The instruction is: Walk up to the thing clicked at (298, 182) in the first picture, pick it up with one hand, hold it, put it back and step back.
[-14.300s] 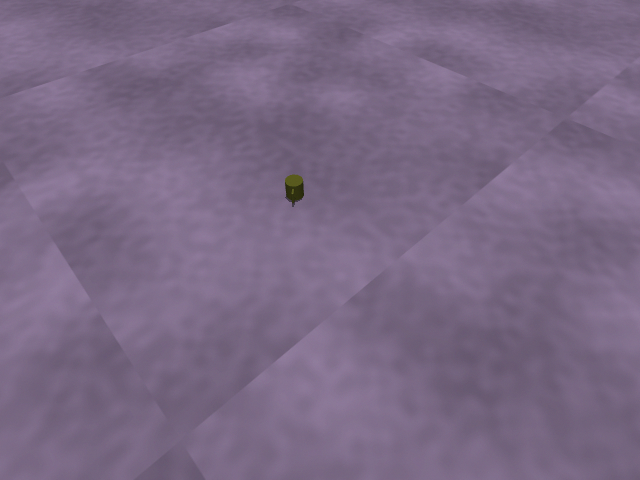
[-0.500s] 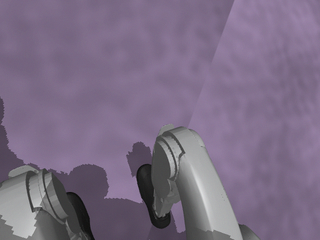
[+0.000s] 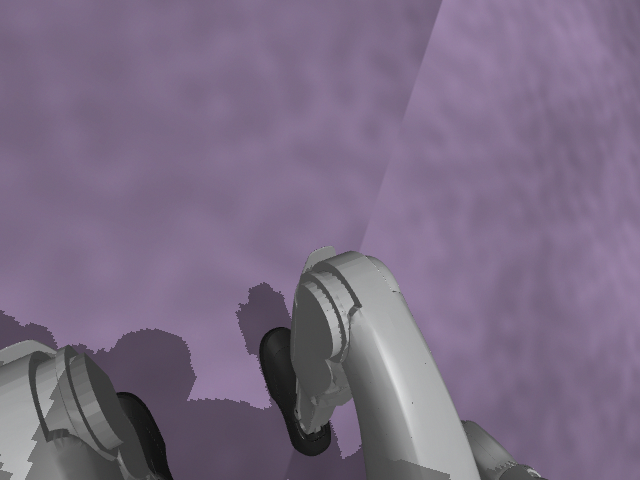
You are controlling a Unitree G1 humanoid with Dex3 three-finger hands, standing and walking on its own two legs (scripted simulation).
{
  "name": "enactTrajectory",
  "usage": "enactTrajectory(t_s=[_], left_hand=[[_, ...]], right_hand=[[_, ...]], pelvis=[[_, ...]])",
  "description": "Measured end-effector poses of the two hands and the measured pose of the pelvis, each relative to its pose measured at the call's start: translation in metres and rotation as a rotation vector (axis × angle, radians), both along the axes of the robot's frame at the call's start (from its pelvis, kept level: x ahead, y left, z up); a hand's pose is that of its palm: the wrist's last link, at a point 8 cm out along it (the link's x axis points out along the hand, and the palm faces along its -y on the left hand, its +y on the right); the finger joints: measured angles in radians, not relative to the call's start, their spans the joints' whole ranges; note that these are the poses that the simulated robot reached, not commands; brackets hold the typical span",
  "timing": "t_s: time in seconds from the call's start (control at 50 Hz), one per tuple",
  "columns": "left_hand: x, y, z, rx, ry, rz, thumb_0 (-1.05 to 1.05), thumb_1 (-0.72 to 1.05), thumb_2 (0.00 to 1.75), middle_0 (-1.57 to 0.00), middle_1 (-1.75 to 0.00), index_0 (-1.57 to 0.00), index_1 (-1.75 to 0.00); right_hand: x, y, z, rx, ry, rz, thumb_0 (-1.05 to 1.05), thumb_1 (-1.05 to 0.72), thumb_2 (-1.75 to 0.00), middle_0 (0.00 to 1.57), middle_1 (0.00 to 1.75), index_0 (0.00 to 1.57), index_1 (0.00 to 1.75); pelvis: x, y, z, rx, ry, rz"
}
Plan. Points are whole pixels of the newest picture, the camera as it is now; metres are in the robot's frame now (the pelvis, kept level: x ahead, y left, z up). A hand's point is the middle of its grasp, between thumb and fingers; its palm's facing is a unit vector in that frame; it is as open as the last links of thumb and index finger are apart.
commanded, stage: rest palm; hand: left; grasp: from above
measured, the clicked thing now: out of the picture +0.44 +0.34 -0.26
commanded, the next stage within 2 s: close in 0.04 s
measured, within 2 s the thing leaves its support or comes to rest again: neither
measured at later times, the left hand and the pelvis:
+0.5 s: hand out of the picture +0.45 +0.32 -0.24, palm faces -0.44 -0.18 -0.88, open 12.9 cm; pelvis +0.00 +0.00 +0.00, yaw -1 degrees
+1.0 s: hand out of the picture +0.45 +0.33 -0.23, palm faces -0.45 -0.17 -0.88, open 11.6 cm; pelvis -0.01 +0.00 +0.00, yaw -1 degrees
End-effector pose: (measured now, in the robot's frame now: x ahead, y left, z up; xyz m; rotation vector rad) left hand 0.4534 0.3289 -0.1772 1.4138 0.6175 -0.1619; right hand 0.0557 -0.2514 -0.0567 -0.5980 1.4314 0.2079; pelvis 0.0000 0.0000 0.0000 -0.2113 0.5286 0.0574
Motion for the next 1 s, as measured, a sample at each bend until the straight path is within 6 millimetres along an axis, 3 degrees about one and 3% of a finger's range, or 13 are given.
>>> enactTrajectory(t_s=[0.26, 0.54, 1.0], left_hand=[[0.001, 0.001, -0.002, -0.016, -0.011, -0.009, 0.02, -0.48, 0.99, -0.12, -1.02, -0.12, -1.02], [0.0, 0.001, -0.001, -0.012, -0.024, -0.02, 0.03, -0.33, 0.88, -0.21, -1.0, -0.24, -0.98], [-0.001, 0.001, 0.001, 0.001, -0.014, -0.013, 0.03, -0.3, 0.86, -0.27, -0.94, -0.46, -0.92]], right_hand=[[-0.015, 0.004, 0.006, -0.006, 0.036, -0.004, 0.0, -0.9, -0.9, 0.21, 0.3, 0.2, 0.3], [-0.01, 0.005, 0.008, -0.01, 0.001, 0.032, 0.0, -0.9, -0.9, 0.21, 0.3, 0.2, 0.3], [-0.006, 0.006, 0.004, 0.019, -0.009, 0.058, 0.0, -0.9, -0.9, 0.2, 0.3, 0.2, 0.3]], pelvis=[[-0.001, 0.002, 0.0, -0.015, -0.017, -0.006], [-0.004, 0.002, -0.002, -0.02, -0.033, -0.012], [-0.005, 0.001, -0.001, -0.016, -0.035, -0.015]])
